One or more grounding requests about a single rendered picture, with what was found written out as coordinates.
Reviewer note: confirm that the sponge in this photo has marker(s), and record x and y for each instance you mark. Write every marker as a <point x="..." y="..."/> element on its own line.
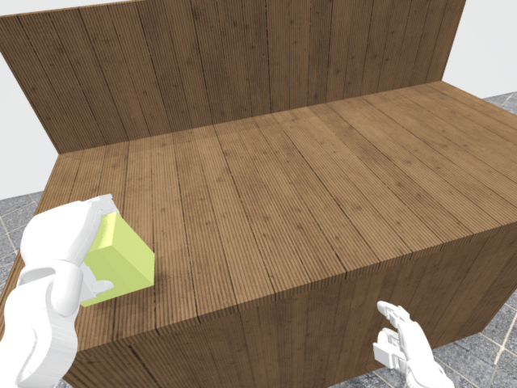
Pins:
<point x="120" y="256"/>

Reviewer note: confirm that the left robot hand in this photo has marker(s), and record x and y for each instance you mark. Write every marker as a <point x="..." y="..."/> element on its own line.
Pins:
<point x="67" y="233"/>

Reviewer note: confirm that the table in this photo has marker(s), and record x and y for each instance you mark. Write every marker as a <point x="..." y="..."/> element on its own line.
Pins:
<point x="290" y="163"/>

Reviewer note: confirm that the robot right forearm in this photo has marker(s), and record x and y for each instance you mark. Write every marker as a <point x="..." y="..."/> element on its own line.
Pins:
<point x="422" y="372"/>

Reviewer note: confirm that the right robot hand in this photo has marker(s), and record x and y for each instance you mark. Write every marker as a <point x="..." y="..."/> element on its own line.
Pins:
<point x="395" y="349"/>

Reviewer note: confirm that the robot left forearm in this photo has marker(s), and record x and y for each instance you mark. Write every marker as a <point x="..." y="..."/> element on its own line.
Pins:
<point x="40" y="343"/>

